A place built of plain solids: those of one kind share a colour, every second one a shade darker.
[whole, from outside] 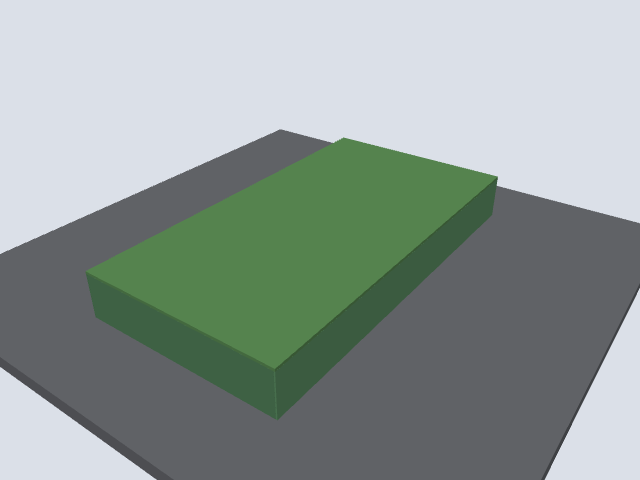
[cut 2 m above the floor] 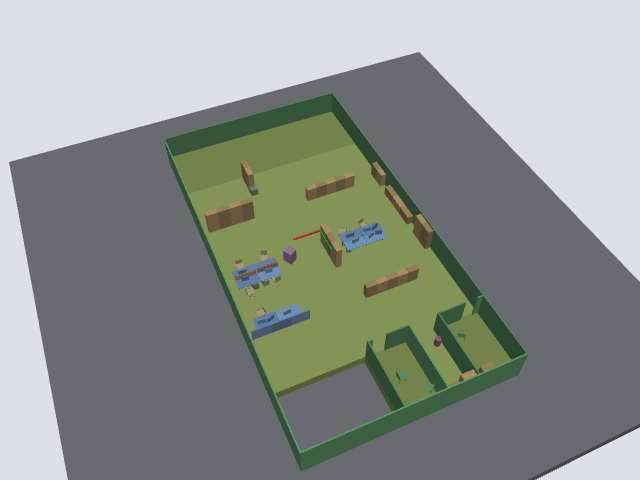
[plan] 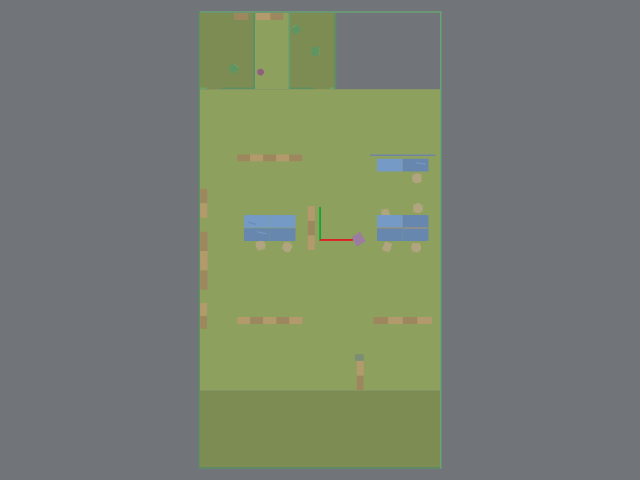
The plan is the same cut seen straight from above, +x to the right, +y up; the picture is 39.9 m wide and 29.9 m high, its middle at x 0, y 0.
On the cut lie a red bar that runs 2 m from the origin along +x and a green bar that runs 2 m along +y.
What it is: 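One storey of an office; an open floor with rows of desks, a band of small rooms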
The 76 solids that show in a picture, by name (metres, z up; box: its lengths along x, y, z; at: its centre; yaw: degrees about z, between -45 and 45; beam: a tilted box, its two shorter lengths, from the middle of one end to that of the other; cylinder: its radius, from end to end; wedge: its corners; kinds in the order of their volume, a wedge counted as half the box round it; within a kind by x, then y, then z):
{
 "floor_1": {"box": [3.32, 4.75, 0.78], "at": [-5.81, 11.77, 0.34]},
 "floor_2": {"box": [2.06, 4.75, 0.78], "at": [-3.02, 11.77, 0.34]},
 "floor_3": {"box": [2.8, 4.75, 0.78], "at": [-0.49, 11.77, 0.34]},
 "floor_4": {"box": [14.95, 4.75, 0.78], "at": [0.0, -11.77, 0.34]},
 "floor_5": {"box": [14.95, 18.8, 0.78], "at": [0.0, 0.0, 0.34]},
 "floor_6": {"box": [0.1, 4.75, 0.78], "at": [0.96, 11.77, 0.34]},
 "roof_1": {"box": [15.15, 28.5, 0.2], "at": [0.0, 0.0, 3.43]},
 "wall_1": {"box": [0.1, 28.5, 3.38], "at": [-7.53, 0.0, 1.64]},
 "wall_2": {"box": [0.42, 0.1, 2.6], "at": [-7.27, 9.45, 2.03]},
 "wall_3": {"box": [2.0, 0.1, 2.6], "at": [-5.15, 9.45, 2.03]},
 "wall_4": {"box": [0.1, 4.75, 2.6], "at": [-4.1, 11.77, 2.03]},
 "wall_5": {"box": [0.1, 4.75, 2.6], "at": [-1.94, 11.77, 2.03]},
 "wall_6": {"box": [1.53, 0.1, 2.6], "at": [-1.13, 9.45, 2.03]},
 "wall_7": {"box": [14.95, 0.1, 3.38], "at": [0.0, -14.2, 1.64]},
 "wall_8": {"box": [14.95, 0.1, 3.38], "at": [0.0, 14.2, 1.64]},
 "wall_9": {"box": [0.1, 4.75, 2.6], "at": [0.96, 11.77, 2.03]},
 "wall_10": {"box": [0.1, 28.5, 3.38], "at": [7.53, 0.0, 1.64]},
 "wall_11": {"box": [0.1, 4.75, 3.38], "at": [7.53, 11.77, 1.64]},
 "cabinet_1": {"box": [0.43, 0.8, 1.18], "at": [-7.25, -5.13, 1.32]},
 "cabinet_2": {"box": [0.43, 0.8, 1.18], "at": [-7.25, -4.32, 1.32]},
 "cabinet_3": {"box": [0.44, 0.9, 1.87], "at": [-7.25, 1.84, 1.66]},
 "cabinet_4": {"box": [0.44, 0.9, 1.87], "at": [-7.25, 2.75, 1.66]},
 "cabinet_5": {"box": [0.47, 1.2, 0.76], "at": [-7.23, -2.5, 1.11]},
 "cabinet_6": {"box": [0.47, 1.2, 0.76], "at": [-7.23, -1.29, 1.11]},
 "cabinet_7": {"box": [0.47, 1.2, 0.76], "at": [-7.23, -0.08, 1.11]},
 "cabinet_8": {"box": [0.9, 0.44, 1.87], "at": [-4.91, 13.92, 1.66]},
 "cabinet_9": {"box": [0.8, 0.43, 1.18], "at": [-4.75, -5.02, 1.32]},
 "cabinet_10": {"box": [0.8, 0.43, 1.18], "at": [-4.75, 5.12, 1.32]},
 "cabinet_11": {"box": [0.8, 0.43, 1.18], "at": [-3.94, -5.02, 1.32]},
 "cabinet_12": {"box": [0.8, 0.43, 1.18], "at": [-3.94, 5.12, 1.32]},
 "cabinet_13": {"box": [0.9, 0.44, 1.87], "at": [-3.54, 13.92, 1.66]},
 "cabinet_14": {"box": [0.8, 0.43, 1.18], "at": [-3.13, -5.02, 1.32]},
 "cabinet_15": {"box": [0.8, 0.43, 1.18], "at": [-3.13, 5.12, 1.32]},
 "cabinet_16": {"box": [0.8, 0.43, 1.18], "at": [-2.68, 13.92, 1.32]},
 "cabinet_17": {"box": [0.8, 0.43, 1.18], "at": [-2.32, -5.02, 1.32]},
 "cabinet_18": {"box": [0.8, 0.43, 1.18], "at": [-2.32, 5.12, 1.32]},
 "cabinet_19": {"box": [0.8, 0.43, 1.18], "at": [-1.51, -5.02, 1.32]},
 "cabinet_20": {"box": [0.8, 0.43, 1.18], "at": [-1.51, 5.12, 1.32]},
 "cabinet_21": {"box": [0.44, 0.9, 1.87], "at": [-0.54, -0.17, 1.66]},
 "cabinet_22": {"box": [0.44, 0.9, 1.87], "at": [-0.54, 0.74, 1.66]},
 "cabinet_23": {"box": [0.44, 0.9, 1.87], "at": [-0.54, 1.65, 1.66]},
 "cabinet_24": {"box": [0.44, 0.9, 1.87], "at": [2.5, -8.9, 1.66]},
 "cabinet_25": {"box": [0.44, 0.9, 1.87], "at": [2.5, -7.99, 1.66]},
 "cabinet_26": {"box": [0.9, 0.44, 1.87], "at": [3.79, -5.01, 1.66]},
 "cabinet_27": {"box": [0.9, 0.44, 1.87], "at": [4.7, -5.01, 1.66]},
 "cabinet_28": {"box": [0.9, 0.44, 1.87], "at": [5.61, -5.01, 1.66]},
 "cabinet_29": {"box": [0.9, 0.44, 1.87], "at": [6.52, -5.01, 1.66]},
 "copier_1": {"box": [0.64, 0.69, 1.07], "at": [2.4, 0.04, 1.26], "yaw": 31.9},
 "desk_1": {"box": [1.6, 0.8, 0.032], "at": [-3.94, 0.34, 1.47]},
 "desk_2": {"box": [1.6, 0.8, 0.032], "at": [-3.94, 1.16, 1.47]},
 "desk_3": {"box": [1.6, 0.8, 0.032], "at": [-2.33, 0.34, 1.47]},
 "desk_4": {"box": [1.6, 0.8, 0.032], "at": [-2.33, 1.16, 1.47]},
 "desk_5": {"box": [1.6, 0.8, 0.032], "at": [4.35, 0.34, 1.47]},
 "desk_6": {"box": [1.6, 0.8, 0.032], "at": [4.35, 1.16, 1.47]},
 "desk_7": {"box": [1.6, 0.8, 0.032], "at": [4.35, 4.66, 1.47]},
 "desk_8": {"box": [1.6, 0.8, 0.032], "at": [5.96, 0.34, 1.47]},
 "desk_9": {"box": [1.6, 0.8, 0.032], "at": [5.96, 1.16, 1.47]},
 "desk_10": {"box": [1.6, 0.8, 0.032], "at": [5.96, 4.66, 1.47]},
 "desk_11": {"box": [0.59, 0.07, 0.44], "at": [6.28, 4.77, 1.71], "yaw": -8.9},
 "guard_1": {"box": [1.28, 0.03, 0.99], "at": [3.81, 5.28, 1.26]},
 "guard_2": {"box": [1.28, 0.03, 0.99], "at": [5.15, 5.28, 1.26]},
 "guard_3": {"box": [4.1, 0.1, 0.05], "at": [5.15, 5.28, 1.78]},
 "guard_4": {"box": [1.28, 0.03, 0.99], "at": [6.5, 5.28, 1.26]},
 "pedestal_1": {"box": [0.54, 0.42, 0.57], "at": [2.45, -7.32, 1.01]},
 "officechair_1": {"box": [0.49, 0.5, 0.08], "at": [-3.7, -0.31, 1.27], "yaw": 15.4},
 "officechair_2": {"box": [0.5, 0.49, 0.08], "at": [-2.02, -0.45, 1.23], "yaw": -24.3},
 "officechair_3": {"box": [0.49, 0.51, 0.08], "at": [4.19, -0.41, 1.26], "yaw": -19.4},
 "officechair_4": {"box": [0.49, 0.5, 0.08], "at": [5.99, -0.45, 1.19], "yaw": -1.5},
 "officechair_5": {"box": [0.5, 0.49, 0.08], "at": [6.07, 1.98, 1.27], "yaw": -2.1},
 "officechair_6": {"box": [0.5, 0.49, 0.08], "at": [6.07, 3.85, 1.23], "yaw": 5.4},
 "bin_1": {"cylinder": 0.21, "from": [-3.7, 10.46, 0.73], "to": [-3.7, 10.46, 1.38]},
 "screen_1": {"box": [1.5, 0.028, 0.41], "at": [4.35, 0.79, 1.69]},
 "screen_2": {"box": [1.5, 0.028, 0.41], "at": [5.96, 0.79, 1.69]},
 "visitorchair_1": {"box": [0.54, 0.5, 0.04], "at": [-5.38, 10.68, 1.2], "yaw": -38.9},
 "visitorchair_2": {"box": [0.54, 0.5, 0.04], "at": [-1.49, 13.11, 1.2], "yaw": 37.9},
 "visitorchair_3": {"box": [0.5, 0.54, 0.04], "at": [-0.29, 11.76, 1.2], "yaw": -3.0}
}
